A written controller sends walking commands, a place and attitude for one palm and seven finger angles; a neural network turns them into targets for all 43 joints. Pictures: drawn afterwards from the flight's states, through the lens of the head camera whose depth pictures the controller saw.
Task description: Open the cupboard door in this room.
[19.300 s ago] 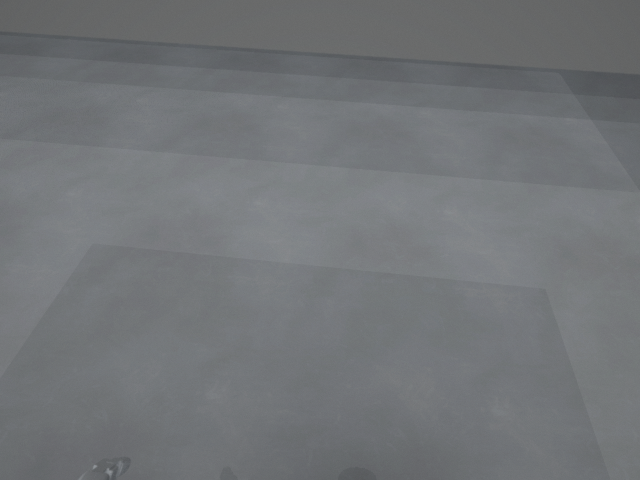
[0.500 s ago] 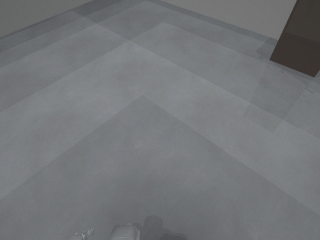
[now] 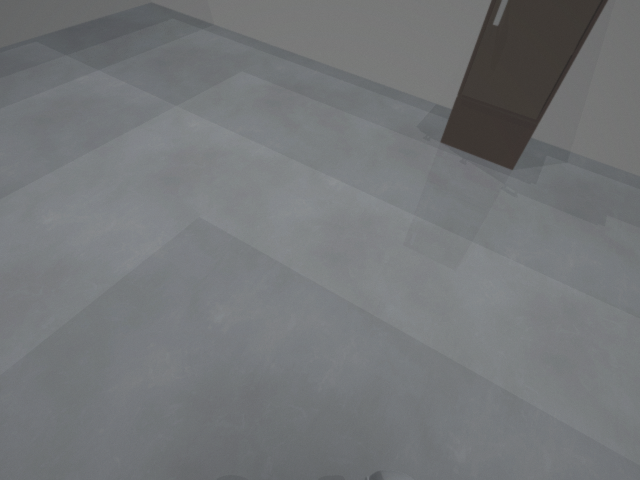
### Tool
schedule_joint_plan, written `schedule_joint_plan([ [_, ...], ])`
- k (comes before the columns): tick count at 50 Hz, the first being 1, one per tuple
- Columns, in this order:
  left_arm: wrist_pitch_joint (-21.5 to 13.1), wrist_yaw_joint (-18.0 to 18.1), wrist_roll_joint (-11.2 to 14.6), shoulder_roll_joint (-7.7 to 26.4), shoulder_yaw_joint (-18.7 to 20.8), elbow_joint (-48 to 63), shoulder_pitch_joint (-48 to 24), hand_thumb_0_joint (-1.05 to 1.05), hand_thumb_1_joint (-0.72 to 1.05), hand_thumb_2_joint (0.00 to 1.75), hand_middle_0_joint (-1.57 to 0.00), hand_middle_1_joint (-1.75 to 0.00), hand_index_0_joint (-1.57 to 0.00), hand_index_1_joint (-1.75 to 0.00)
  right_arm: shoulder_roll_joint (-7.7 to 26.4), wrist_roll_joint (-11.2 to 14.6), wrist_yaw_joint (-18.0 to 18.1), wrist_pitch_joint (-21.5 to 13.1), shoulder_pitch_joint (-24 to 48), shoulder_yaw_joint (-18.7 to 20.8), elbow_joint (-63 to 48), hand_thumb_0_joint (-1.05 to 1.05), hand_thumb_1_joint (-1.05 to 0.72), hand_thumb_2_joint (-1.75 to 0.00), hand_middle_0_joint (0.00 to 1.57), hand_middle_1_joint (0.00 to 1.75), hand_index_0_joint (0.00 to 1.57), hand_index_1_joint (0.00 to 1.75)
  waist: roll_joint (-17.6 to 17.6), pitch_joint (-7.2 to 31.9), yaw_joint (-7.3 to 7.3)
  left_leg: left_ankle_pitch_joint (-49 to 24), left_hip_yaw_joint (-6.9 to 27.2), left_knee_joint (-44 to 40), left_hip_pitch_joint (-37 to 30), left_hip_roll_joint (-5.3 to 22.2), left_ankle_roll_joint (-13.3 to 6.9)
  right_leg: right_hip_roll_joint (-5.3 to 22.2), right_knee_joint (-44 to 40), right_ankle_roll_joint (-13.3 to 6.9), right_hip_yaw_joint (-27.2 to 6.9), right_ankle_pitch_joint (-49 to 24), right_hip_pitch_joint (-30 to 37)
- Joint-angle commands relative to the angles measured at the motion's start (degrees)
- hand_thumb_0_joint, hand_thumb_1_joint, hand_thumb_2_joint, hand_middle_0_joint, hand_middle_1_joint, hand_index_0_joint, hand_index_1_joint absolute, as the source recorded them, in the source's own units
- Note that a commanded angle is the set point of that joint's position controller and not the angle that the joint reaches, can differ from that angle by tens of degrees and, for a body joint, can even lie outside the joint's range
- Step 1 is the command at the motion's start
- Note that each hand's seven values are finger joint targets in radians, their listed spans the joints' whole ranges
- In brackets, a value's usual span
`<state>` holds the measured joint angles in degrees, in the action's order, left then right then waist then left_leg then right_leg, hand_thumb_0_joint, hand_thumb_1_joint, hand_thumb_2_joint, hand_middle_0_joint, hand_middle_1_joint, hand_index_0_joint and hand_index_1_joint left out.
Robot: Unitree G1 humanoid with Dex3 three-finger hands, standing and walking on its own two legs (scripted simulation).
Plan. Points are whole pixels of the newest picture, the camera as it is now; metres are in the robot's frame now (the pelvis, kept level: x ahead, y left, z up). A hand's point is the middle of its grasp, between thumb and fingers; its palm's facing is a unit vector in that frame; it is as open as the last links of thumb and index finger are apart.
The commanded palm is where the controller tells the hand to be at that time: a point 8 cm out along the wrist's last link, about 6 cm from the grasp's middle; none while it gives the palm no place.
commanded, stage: turn or walk to find it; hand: left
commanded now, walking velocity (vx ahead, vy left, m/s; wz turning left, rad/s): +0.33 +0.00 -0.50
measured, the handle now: (503, 7) +1.97 -0.63 -0.04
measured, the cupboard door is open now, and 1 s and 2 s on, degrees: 0 0 0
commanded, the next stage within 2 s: stand and wait in 1.82 s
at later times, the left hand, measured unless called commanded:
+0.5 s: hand (301, 422) +0.24 +0.04 -0.16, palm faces -0.21 -0.95 -0.22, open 7.3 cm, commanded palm none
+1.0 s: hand (303, 361) +0.35 +0.05 -0.20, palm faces -0.24 -0.96 -0.14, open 7.4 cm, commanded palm none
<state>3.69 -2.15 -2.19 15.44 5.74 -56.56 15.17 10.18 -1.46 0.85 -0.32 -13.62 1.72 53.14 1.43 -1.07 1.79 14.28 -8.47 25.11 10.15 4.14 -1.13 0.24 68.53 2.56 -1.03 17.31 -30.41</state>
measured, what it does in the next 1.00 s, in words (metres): walks ahead, turning right: right foot, then left foot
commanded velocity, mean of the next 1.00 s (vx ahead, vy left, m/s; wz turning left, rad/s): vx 0.37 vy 0.00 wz -0.20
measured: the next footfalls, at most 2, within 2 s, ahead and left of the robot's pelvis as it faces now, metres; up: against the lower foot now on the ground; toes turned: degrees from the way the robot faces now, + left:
right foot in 0.34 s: +0.11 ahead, -0.20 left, +0.00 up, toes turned -20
left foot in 0.86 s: +0.46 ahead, -0.07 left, +0.00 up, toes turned -7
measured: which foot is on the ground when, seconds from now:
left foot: down 0.00-0.34, up 0.36-0.84, down 0.86-1.00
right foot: up 0.00-0.32, down 0.34-0.86, up 0.88-1.00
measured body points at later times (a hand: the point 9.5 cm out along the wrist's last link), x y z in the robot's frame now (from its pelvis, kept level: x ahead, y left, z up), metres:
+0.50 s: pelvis +0.10 -0.11 -0.01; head +0.12 -0.14 +0.44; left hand +0.25 +0.09 -0.14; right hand +0.02 -0.35 -0.17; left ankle +0.09 +0.04 -0.65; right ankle +0.07 -0.19 -0.75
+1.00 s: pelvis +0.35 -0.12 -0.02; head +0.39 -0.12 +0.43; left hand +0.37 +0.10 -0.18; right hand +0.36 -0.37 -0.16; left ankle +0.42 -0.06 -0.75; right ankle +0.20 -0.22 -0.64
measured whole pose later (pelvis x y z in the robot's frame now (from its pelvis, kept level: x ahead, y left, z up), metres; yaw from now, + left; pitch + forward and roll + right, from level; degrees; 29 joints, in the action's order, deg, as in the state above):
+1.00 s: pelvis +0.35 -0.12 -0.02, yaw -18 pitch -1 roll -1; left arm -2.3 -0.2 -1.1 9.0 1.9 -66.0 19.3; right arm 9.5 -1.7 -0.4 -4.4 -9.1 2.2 57.4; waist 1.1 -5.5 1.3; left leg 14.8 -10.6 34.3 18.6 2.6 -3.8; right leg 3.0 72.5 -1.3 1.4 22.4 -21.1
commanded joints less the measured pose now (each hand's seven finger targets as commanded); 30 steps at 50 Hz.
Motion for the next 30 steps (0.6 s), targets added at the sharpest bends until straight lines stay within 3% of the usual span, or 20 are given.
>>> schedule_joint_plan([
  [1,-1.8,-0.6,0.3,1.5,0.2,5.5,-4.7,0.00,0.90,0.90,-0.20,-0.30,-0.20,-0.30,9.5,0.3,1.0,-2.5,-5.9,3.2,-1.5,0.00,-0.90,-0.90,0.20,0.30,0.20,0.30,-9.3,-2.8,-3.01,12.6,11.7,-15.8,-5.7,14.8,-3.1,3.3,1.2,0.9,0.4,-3.4,-11.8],
  [3,-1.9,-0.8,0.4,1.0,0.0,6.4,-6.9,0.00,0.90,0.90,-0.20,-0.30,-0.20,-0.30,9.7,0.1,0.8,-2.8,-7.7,3.5,-0.6,0.00,-0.90,-0.90,0.20,0.30,0.20,0.30,-8.4,-3.2,-3.72,12.3,11.6,-16.2,-7.4,16.8,-5.2,5.2,-2.8,1.0,1.1,-2.6,-12.4],
  [5,-1.9,-1.0,0.5,0.5,-0.2,7.1,-9.0,0.00,0.90,0.90,-0.20,-0.30,-0.20,-0.30,9.9,0.0,0.7,-2.9,-9.5,3.8,0.4,0.00,-0.90,-0.90,0.20,0.30,0.20,0.30,-8.8,-4.0,-4.40,12.3,10.7,-16.8,-8.2,17.8,-6.0,6.2,-6.9,0.9,2.2,-1.8,-12.3],
  [8,-2.1,-1.2,0.6,-0.7,-0.7,7.9,-11.6,0.00,0.90,0.90,-0.20,-0.30,-0.20,-0.30,10.3,-0.4,0.3,-2.9,-10.5,4.2,1.7,0.00,-0.90,-0.90,0.20,0.30,0.20,0.30,-9.3,-4.9,-4.81,11.6,7.0,-16.6,-6.9,18.9,-6.0,7.3,-15.3,0.5,3.8,-0.3,-8.7],
  [10,-2.5,-1.1,0.7,-1.1,-1.1,8.2,-13.2,0.00,0.90,0.90,-0.20,-0.30,-0.20,-0.30,10.3,-0.6,-0.1,-2.8,-11.1,4.3,2.7,0.00,-0.90,-0.90,0.20,0.30,0.20,0.30,-9.9,-4.9,-5.44,10.7,4.9,-15.6,-5.0,18.5,-5.4,6.7,-21.5,0.0,5.8,1.3,-4.0],
  [11,-2.8,-1.1,0.7,-1.6,-1.2,8.3,-13.0,0.00,0.90,0.90,-0.20,-0.30,-0.20,-0.30,10.5,-0.7,-0.2,-2.7,-10.7,4.2,2.8,0.00,-0.90,-0.90,0.20,0.30,0.20,0.30,-10.5,-4.8,-5.03,9.2,3.3,-14.9,-3.9,18.3,-5.1,6.1,-24.3,-0.4,6.6,1.8,-1.3],
  [13,-3.4,-0.9,0.7,-1.6,-1.2,7.5,-10.7,0.00,0.90,0.90,-0.20,-0.30,-0.20,-0.30,11.1,-0.7,-0.5,-2.6,-8.9,4.3,3.2,0.00,-0.90,-0.90,0.20,0.30,0.20,0.30,-11.1,-3.5,-3.74,6.2,1.3,-11.5,-2.1,18.5,-4.5,4.8,-29.1,-1.1,8.1,2.9,5.2],
  [14,-3.7,-0.8,0.8,-1.4,-1.0,6.5,-8.0,0.00,0.90,0.90,-0.20,-0.30,-0.20,-0.30,11.4,-0.7,-0.6,-2.5,-8.1,4.2,3.3,0.00,-0.90,-0.90,0.20,0.30,0.20,0.30,-10.5,-2.4,-2.23,5.0,-0.6,-8.4,-1.1,17.7,-3.6,3.9,-32.4,-1.5,9.1,1.3,9.6],
  [15,-4.1,-0.4,0.8,-0.2,-0.7,4.7,-3.7,0.00,0.90,0.90,-0.20,-0.30,-0.20,-0.30,11.1,-0.5,-0.7,-2.3,-7.5,4.2,3.4,0.00,-0.90,-0.90,0.20,0.30,0.20,0.30,-7.3,-0.2,0.14,3.1,-2.3,-2.1,2.2,16.2,-1.9,2.1,-36.6,-2.3,10.4,-1.6,18.0],
  [16,-4.8,0.0,0.6,2.6,-0.2,1.8,5.1,0.00,0.90,0.90,-0.20,-0.30,-0.20,-0.30,10.1,-0.3,-1.0,-2.3,-6.7,3.8,3.3,0.00,-0.90,-0.90,0.20,0.30,0.20,0.30,-0.2,4.1,4.46,-0.2,-6.9,10.6,5.7,12.5,0.4,1.4,-40.7,-3.3,9.7,-1.8,28.6],
  [17,-5.8,0.8,0.2,9.4,1.3,-0.8,12.5,0.00,0.90,0.90,-0.20,-0.30,-0.20,-0.30,5.8,0.5,-1.5,-2.3,-6.6,2.8,1.9,0.00,-0.90,-0.90,0.20,0.30,0.20,0.30,16.1,7.4,7.38,14.0,-9.0,29.0,21.5,6.6,2.7,15.0,-48.2,-7.6,-9.4,8.5,41.1],
  [18,-5.9,1.6,1.5,13.6,1.7,-2.5,16.1,0.00,0.90,0.90,-0.20,-0.30,-0.20,-0.30,4.9,0.4,-1.5,-2.1,-1.5,2.0,-1.5,0.00,-0.90,-0.90,0.20,0.30,0.20,0.30,21.1,6.2,7.87,22.6,-1.9,41.3,33.0,1.4,3.5,23.5,-54.5,-11.5,-29.0,3.1,42.1],
  [19,-5.9,2.3,1.8,13.0,1.8,-1.6,13.1,0.00,0.90,0.90,-0.20,-0.30,-0.20,-0.30,6.5,0.4,-1.4,-1.9,-1.7,2.6,-1.4,0.00,-0.90,-0.90,0.20,0.30,0.20,0.30,13.1,5.5,5.81,16.9,4.3,46.3,33.9,3.5,2.9,25.1,-56.1,-13.0,-28.2,3.1,39.9],
  [20,-6.2,2.6,1.8,10.3,1.4,-1.1,9.1,0.00,0.90,0.90,-0.20,-0.30,-0.20,-0.30,6.4,0.5,-1.4,-1.7,0.4,2.8,-0.7,0.00,-0.90,-0.90,0.20,0.30,0.20,0.30,12.0,2.5,4.90,11.6,6.0,48.4,33.5,4.8,2.7,23.2,-56.2,-11.7,-25.3,2.5,34.5],
  [21,-6.5,2.5,1.7,7.9,0.4,-0.3,5.4,0.00,0.90,0.90,-0.20,-0.30,-0.20,-0.30,5.9,0.2,-1.4,-2.0,0.3,2.8,0.3,0.00,-0.90,-0.90,0.20,0.30,0.20,0.30,7.8,-0.8,3.02,7.7,6.7,48.1,33.4,6.0,2.9,21.4,-55.7,-12.0,-22.0,2.4,31.0],
  [23,-7.4,2.5,1.6,3.3,-1.3,0.0,1.5,0.00,0.90,0.90,-0.20,-0.30,-0.20,-0.30,5.2,-0.4,-1.5,-1.7,-2.0,2.7,2.3,0.00,-0.90,-0.90,0.20,0.30,0.20,0.30,2.6,-2.3,-0.45,2.2,6.1,43.4,28.4,6.7,3.7,17.0,-55.7,-10.5,-11.2,-8.8,25.7],
  [24,-7.7,2.4,1.5,2.7,-1.7,-0.4,1.3,0.00,0.90,0.90,-0.20,-0.30,-0.20,-0.30,4.4,-0.5,-1.6,-1.3,-3.4,2.6,3.0,0.00,-0.90,-0.90,0.20,0.30,0.20,0.30,2.8,-2.4,-1.51,1.1,5.3,41.7,26.6,6.1,4.0,15.1,-55.4,-9.8,-7.7,-13.8,24.1],
  [26,-8.3,2.5,1.3,1.7,-2.2,-1.4,2.0,0.00,0.90,0.90,-0.20,-0.30,-0.20,-0.30,3.7,-0.5,-1.8,-0.8,-5.3,2.6,3.8,0.00,-0.90,-0.90,0.20,0.30,0.20,0.30,4.5,-2.7,-2.91,-1.3,4.6,39.2,25.9,5.3,4.7,13.3,-56.0,-9.6,-3.8,-18.3,23.5],
  [30,-9.1,2.8,1.3,0.8,-2.7,-3.0,4.8,0.00,0.90,0.90,-0.20,-0.30,-0.20,-0.30,3.8,-0.2,-2.3,-0.8,0.8,2.6,1.4,0.00,-0.90,-0.90,0.20,0.30,0.20,0.30,4.9,-4.8,-2.13,-5.8,4.9,33.8,29.7,5.1,5.0,13.0,-57.1,-10.9,-3.2,-23.2,25.6],
])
